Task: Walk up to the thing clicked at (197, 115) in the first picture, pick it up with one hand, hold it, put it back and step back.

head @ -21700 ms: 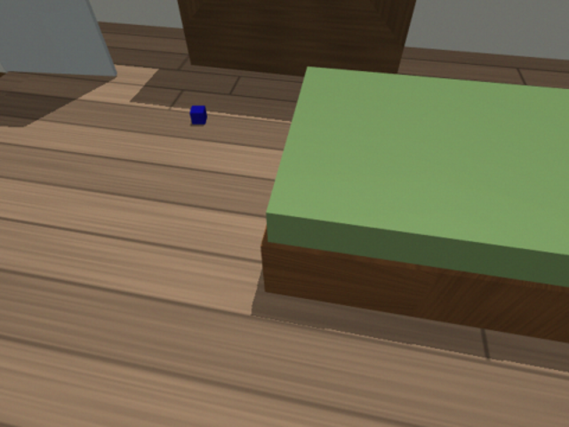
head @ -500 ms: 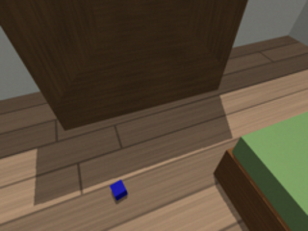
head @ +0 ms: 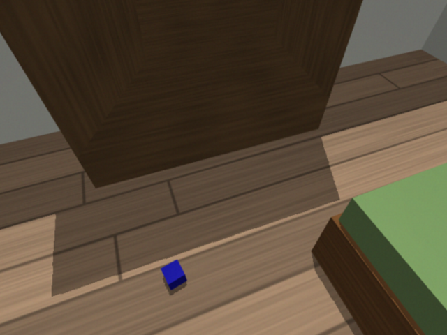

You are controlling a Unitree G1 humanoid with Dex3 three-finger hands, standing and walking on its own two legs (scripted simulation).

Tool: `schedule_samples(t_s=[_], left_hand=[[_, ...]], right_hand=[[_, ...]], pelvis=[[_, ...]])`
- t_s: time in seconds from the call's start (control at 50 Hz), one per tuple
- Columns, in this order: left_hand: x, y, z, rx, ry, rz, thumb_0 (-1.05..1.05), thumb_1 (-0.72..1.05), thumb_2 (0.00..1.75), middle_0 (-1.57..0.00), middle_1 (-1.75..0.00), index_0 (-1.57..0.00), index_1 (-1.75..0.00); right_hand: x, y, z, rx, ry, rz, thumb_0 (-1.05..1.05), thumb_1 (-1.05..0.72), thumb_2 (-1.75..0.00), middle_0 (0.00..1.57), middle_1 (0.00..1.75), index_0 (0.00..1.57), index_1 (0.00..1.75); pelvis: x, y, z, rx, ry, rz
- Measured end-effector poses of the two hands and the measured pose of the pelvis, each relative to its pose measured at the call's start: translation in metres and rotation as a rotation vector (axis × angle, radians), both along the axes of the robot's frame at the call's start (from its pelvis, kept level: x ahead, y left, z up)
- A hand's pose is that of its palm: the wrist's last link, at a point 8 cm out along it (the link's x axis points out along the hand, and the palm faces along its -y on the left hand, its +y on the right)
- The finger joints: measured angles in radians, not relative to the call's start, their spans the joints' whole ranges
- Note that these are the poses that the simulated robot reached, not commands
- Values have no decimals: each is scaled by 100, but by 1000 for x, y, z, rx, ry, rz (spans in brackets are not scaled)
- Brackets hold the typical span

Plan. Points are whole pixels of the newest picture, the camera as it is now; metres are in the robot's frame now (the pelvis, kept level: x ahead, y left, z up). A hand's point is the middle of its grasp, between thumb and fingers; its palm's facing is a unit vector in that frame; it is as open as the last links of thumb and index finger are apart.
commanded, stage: stand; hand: left
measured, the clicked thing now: (174, 274) +0.47 +0.24 -0.74
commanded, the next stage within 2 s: walk up in 0.54 s
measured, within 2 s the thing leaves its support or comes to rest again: neither
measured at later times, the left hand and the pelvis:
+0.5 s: hand out of the picture +0.08 +0.26 -0.16, palm faces -0.02 -0.94 -0.35, open 7.4 cm; pelvis +0.01 +0.00 +0.00, yaw +0 degrees
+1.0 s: hand out of the picture +0.13 +0.31 -0.17, palm faces -0.01 -0.93 -0.36, open 7.4 cm; pelvis +0.06 +0.04 -0.01, yaw +1 degrees
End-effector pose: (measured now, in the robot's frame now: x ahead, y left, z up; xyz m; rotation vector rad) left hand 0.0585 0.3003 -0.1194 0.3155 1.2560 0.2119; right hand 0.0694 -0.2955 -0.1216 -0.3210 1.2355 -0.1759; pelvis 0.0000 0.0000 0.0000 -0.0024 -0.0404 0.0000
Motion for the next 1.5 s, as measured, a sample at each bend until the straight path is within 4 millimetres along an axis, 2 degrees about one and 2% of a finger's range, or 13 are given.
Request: schedule_samples(t_s=[0.58, 0.7, 0.78, 0.88, 0.98, 1.12, 1.28, 1.38, 1.5], left_hand=[[12, 0, 0, 0, -21, -3, 0, 90, 90, -20, -30, -20, -30], [9, 18, -4, 11, -42, 29, 0, 90, 90, -20, -30, -20, -30], [11, 39, -13, 12, -5, 35, 0, 90, 90, -20, -30, -20, -30], [30, 53, -12, 7, 32, 36, 0, 90, 90, -20, -30, -20, -30], [58, 55, -10, 12, 8, 10, 0, 90, 90, -20, -30, -20, -30], [93, 42, -11, 28, -36, -13, 0, 90, 90, -20, -30, -20, -30], [130, 24, -1, -16, -113, -23, 0, 90, 90, -20, -30, -20, -30], [140, 17, 2, -28, -131, -29, 0, 90, 90, -20, -30, -20, -30], [134, 14, 3, -27, -115, -25, 0, 90, 90, -20, -30, -20, -30]], right_hand=[[11, -1, 1, -1, -12, -2, 1, -90, -90, 20, 30, 20, 30], [12, -2, -2, -26, 22, 5, 1, -90, -90, 20, 30, 20, 30], [19, 10, 0, -52, 34, 8, 1, -90, -90, 20, 30, 20, 30], [27, 29, 10, -51, 20, -3, 1, -90, -90, 20, 30, 20, 30], [39, 36, 9, -51, 13, -5, 1, -90, -90, 20, 30, 20, 30], [71, 32, -11, -15, -31, -38, 1, -90, -90, 20, 30, 20, 30], [97, 39, -7, 17, -47, -2, 1, -90, -90, 20, 30, 20, 30], [106, 35, 1, 9, -61, 3, 1, -90, -90, 20, 30, 20, 30], [109, 26, 6, -7, -71, 0, 1, -90, -90, 20, 30, 20, 30]], pelvis=[[8, 1, -1, -3, 0, -1], [22, 13, -8, -23, 2, 12], [36, 29, -13, -17, 0, 15], [50, 40, -6, -15, 4, 16], [60, 42, -6, -10, -5, 10], [74, 35, -17, -5, -28, 6], [84, 33, -8, 8, -10, 8], [84, 30, -4, 8, -7, 8], [83, 26, -1, 8, -5, 6]])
